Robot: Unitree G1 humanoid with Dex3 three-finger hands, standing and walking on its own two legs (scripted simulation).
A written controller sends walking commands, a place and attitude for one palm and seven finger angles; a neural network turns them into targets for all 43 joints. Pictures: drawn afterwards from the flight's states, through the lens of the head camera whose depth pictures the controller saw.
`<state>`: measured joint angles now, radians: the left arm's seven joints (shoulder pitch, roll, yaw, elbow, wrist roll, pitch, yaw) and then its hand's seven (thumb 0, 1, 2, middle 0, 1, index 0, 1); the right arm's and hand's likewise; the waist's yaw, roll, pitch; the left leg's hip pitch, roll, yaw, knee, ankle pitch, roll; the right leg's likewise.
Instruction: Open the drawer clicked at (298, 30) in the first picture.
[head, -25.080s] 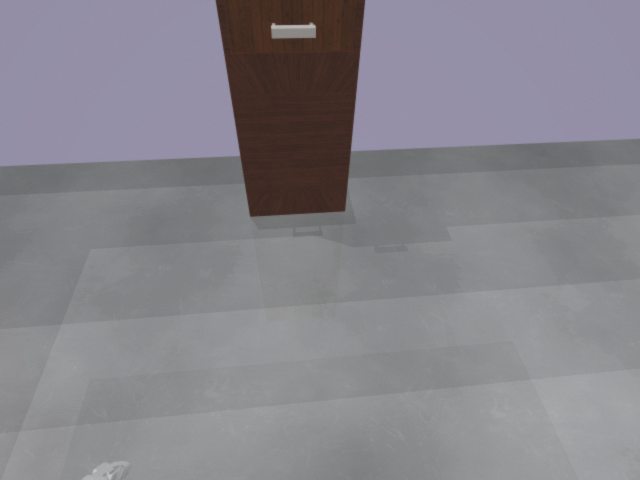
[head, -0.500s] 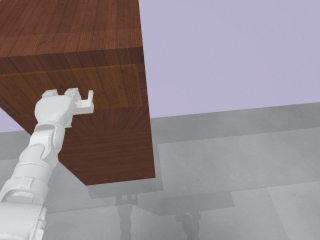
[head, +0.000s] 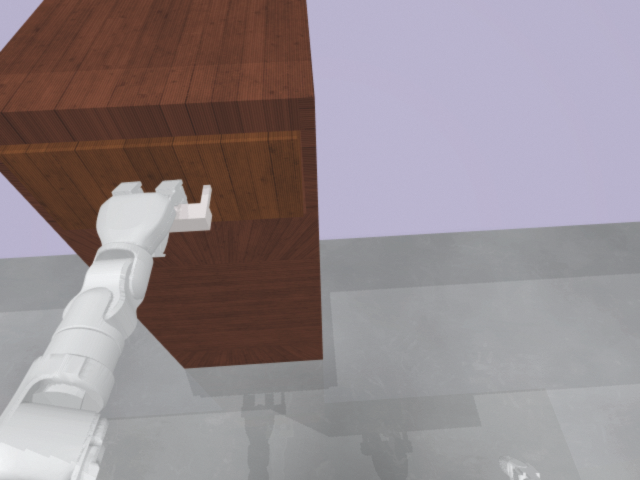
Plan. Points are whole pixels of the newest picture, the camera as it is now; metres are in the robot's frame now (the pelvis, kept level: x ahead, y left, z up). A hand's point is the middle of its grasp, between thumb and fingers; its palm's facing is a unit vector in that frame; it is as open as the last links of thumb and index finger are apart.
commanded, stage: pull the drawer open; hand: left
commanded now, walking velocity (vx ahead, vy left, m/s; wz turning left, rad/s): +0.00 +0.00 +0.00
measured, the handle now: (164, 206) +0.46 +0.25 +0.06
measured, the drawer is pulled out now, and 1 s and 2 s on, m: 0.01 0.06 0.14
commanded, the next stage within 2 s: none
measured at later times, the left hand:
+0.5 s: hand (150, 271) +0.36 +0.25 +0.04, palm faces +0.01 -0.08 -1.00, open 5.9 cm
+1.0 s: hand (148, 275) +0.36 +0.25 +0.04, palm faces -0.04 -0.04 -1.00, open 5.9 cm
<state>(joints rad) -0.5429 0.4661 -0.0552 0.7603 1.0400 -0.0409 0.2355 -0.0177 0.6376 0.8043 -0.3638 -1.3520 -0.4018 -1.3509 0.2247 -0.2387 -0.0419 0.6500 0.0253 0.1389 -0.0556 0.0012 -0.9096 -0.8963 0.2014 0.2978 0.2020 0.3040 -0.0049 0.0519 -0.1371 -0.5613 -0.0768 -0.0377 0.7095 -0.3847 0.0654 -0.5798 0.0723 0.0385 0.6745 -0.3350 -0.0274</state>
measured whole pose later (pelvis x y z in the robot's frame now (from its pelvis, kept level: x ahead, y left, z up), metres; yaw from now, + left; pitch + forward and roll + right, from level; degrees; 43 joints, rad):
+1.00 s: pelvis +0.00 -0.01 +0.00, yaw +1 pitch +11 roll +0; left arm -0.34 0.44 -0.06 0.52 1.02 -0.01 0.21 0.01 0.65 0.78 -0.34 -1.35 -0.41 -1.35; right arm 0.17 -0.23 -0.03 0.65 0.02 0.12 -0.07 0.00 -0.91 -0.90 0.20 0.30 0.20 0.30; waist 0.04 0.05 -0.11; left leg -0.49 -0.07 -0.05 0.68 -0.38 0.05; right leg -0.51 0.08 0.03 0.66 -0.34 -0.05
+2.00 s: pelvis +0.00 -0.02 +0.01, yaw +0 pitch +7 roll +0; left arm 0.02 0.42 -0.08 0.15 1.01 0.05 0.21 0.03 0.64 0.77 -0.33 -1.35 -0.41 -1.35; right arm 0.09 -0.22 0.00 0.64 0.00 0.11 -0.06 0.00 -0.91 -0.90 0.20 0.30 0.20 0.30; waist 0.09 0.05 -0.08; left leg -0.39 -0.07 -0.05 0.64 -0.37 0.04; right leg -0.43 0.08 0.03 0.65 -0.34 -0.05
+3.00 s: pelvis -0.01 -0.02 -0.01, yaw -1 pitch +6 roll +0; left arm 0.70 0.44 -0.03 -0.35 1.01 0.00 0.39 0.02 0.61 0.75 -0.36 -1.35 -0.41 -1.34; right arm 0.11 -0.26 0.01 0.54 -0.02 0.12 0.01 0.01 -0.91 -0.90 0.20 0.30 0.20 0.30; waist 0.12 0.06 -0.09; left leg -0.45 -0.05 -0.02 0.79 -0.44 0.04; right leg -0.49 0.10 0.04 0.77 -0.39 -0.06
